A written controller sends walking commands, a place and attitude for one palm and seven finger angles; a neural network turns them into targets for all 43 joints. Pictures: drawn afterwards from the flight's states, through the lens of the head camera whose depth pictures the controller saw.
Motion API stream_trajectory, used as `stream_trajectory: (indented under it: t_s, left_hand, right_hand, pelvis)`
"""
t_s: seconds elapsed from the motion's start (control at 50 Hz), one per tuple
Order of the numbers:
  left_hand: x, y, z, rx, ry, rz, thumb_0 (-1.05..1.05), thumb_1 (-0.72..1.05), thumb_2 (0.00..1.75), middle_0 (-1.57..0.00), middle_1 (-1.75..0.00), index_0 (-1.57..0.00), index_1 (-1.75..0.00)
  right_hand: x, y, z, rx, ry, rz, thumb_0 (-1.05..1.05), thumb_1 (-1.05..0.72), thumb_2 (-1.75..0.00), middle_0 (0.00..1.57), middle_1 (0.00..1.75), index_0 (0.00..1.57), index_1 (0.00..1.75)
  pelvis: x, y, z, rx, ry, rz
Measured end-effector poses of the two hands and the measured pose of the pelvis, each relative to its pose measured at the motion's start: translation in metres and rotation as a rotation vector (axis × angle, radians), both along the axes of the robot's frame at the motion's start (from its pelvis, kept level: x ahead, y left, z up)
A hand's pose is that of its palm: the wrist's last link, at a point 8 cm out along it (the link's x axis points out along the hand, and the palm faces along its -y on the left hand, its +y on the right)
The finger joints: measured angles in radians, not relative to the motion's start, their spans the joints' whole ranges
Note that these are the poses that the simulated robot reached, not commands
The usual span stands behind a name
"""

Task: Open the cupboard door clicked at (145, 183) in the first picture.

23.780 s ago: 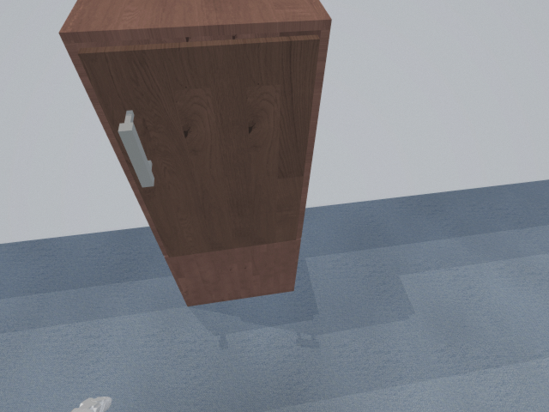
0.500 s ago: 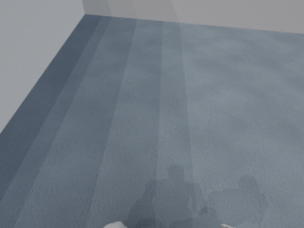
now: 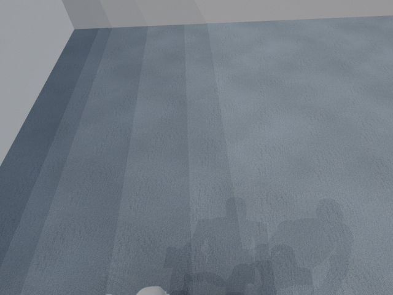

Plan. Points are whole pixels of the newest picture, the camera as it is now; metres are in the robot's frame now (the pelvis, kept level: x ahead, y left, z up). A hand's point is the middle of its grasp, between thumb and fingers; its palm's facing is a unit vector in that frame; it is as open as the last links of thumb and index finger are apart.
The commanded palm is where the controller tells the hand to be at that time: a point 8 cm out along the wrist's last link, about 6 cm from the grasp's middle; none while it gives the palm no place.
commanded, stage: turn to face it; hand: left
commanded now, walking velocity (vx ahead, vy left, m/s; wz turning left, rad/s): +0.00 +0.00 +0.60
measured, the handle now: out of the picture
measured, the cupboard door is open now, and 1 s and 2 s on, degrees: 45 45 45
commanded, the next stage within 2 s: none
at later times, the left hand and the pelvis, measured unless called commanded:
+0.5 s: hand (109, 291) +0.15 +0.22 -0.17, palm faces +0.28 -0.93 -0.25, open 7.4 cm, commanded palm none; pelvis +0.11 -0.01 -0.01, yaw +15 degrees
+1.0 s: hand out of the picture +0.06 +0.16 -0.19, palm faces +0.59 -0.77 -0.26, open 7.4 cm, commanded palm none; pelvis +0.16 -0.02 -0.02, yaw +35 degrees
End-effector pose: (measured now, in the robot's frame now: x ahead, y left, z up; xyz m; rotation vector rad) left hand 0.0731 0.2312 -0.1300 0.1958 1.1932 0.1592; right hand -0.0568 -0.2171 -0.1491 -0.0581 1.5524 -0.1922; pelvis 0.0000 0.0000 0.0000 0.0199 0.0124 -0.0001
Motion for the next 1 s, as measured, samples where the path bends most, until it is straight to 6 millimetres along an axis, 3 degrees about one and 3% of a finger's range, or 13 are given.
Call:
stream_trajectory:
  t_s: [0.12,0.22,0.3,0.46,0.58,0.68,0.76,0.88,0.96,1.0]
  left_hand:
    - [0.01,0.003,-0.004,-0.012,0.033,0.083,-0.01,0.96,0.9,-0.2,-0.3,-0.2,-0.3]
    - [0.01,0.013,-0.027,-0.051,0.069,0.162,0.0,0.94,0.9,-0.2,-0.3,-0.2,-0.3]
    - [0.013,0.024,-0.041,-0.052,0.113,0.2,0.0,0.93,0.9,-0.2,-0.29,-0.2,-0.3]
    - [0.051,0.031,-0.011,-0.002,0.016,0.262,0.01,0.91,0.9,-0.2,-0.29,-0.2,-0.3]
    - [0.064,0.016,0.002,0.067,-0.054,0.304,0.01,0.91,0.9,-0.2,-0.29,-0.2,-0.3]
    - [0.046,-0.007,0.011,0.076,-0.018,0.381,0.01,0.91,0.9,-0.2,-0.29,-0.2,-0.3]
    - [0.027,-0.025,0.011,0.046,0.033,0.447,0.01,0.91,0.9,-0.2,-0.29,-0.2,-0.3]
    - [-0.013,-0.04,-0.004,-0.009,0.099,0.569,0.01,0.9,0.9,-0.2,-0.3,-0.2,-0.3]
    - [-0.042,-0.037,-0.026,-0.04,0.148,0.645,0.01,0.9,0.9,-0.2,-0.3,-0.2,-0.3]
    - [-0.047,-0.032,-0.027,-0.036,0.169,0.672,0.01,0.9,0.9,-0.2,-0.3,-0.2,-0.3]
  right_hand:
    - [0.108,-0.005,0.008,-0.017,-0.13,0.112,0.01,-0.92,-0.9,0.19,0.3,0.19,0.3]
    - [0.191,-0.01,0.007,-0.068,-0.223,0.226,0.01,-0.94,-0.9,0.19,0.3,0.19,0.3]
    - [0.243,-0.009,0.006,-0.11,-0.317,0.281,0.01,-0.93,-0.9,0.19,0.3,0.2,0.3]
    - [0.299,-0.012,0.016,-0.087,-0.343,0.383,0.0,-0.91,-0.89,0.2,0.3,0.2,0.3]
    - [0.337,-0.027,0.0,-0.027,-0.347,0.427,0.0,-0.91,-0.89,0.2,0.3,0.2,0.3]
    - [0.371,-0.031,0.003,-0.007,-0.326,0.49,0.0,-0.91,-0.89,0.2,0.3,0.2,0.3]
    - [0.398,-0.021,0.012,0.008,-0.325,0.558,0.0,-0.91,-0.9,0.19,0.3,0.2,0.3]
    - [0.441,0.018,0.017,0.018,-0.349,0.701,0.0,-0.91,-0.9,0.19,0.3,0.19,0.3]
    - [0.465,0.05,0.015,0.013,-0.426,0.78,0.0,-0.91,-0.9,0.19,0.3,0.2,0.3]
    - [0.468,0.058,0.019,0.012,-0.444,0.801,0.0,-0.91,-0.9,0.19,0.3,0.2,0.3]
  pelvis:
    - [0.038,-0.004,0.004,-0.006,0.003,0.075]
    - [0.068,0.008,-0.01,-0.017,-0.017,0.132]
    - [0.083,0.015,-0.022,-0.022,-0.008,0.159]
    - [0.102,0.002,-0.007,-0.032,0.027,0.238]
    - [0.122,-0.028,-0.014,-0.017,0.035,0.315]
    - [0.136,-0.04,-0.006,0.004,0.02,0.391]
    - [0.148,-0.044,0.001,0.027,0.021,0.453]
    - [0.157,-0.037,-0.002,0.023,0.018,0.544]
    - [0.159,-0.025,-0.017,0.005,0.013,0.594]
    - [0.159,-0.024,-0.017,0.001,0.006,0.61]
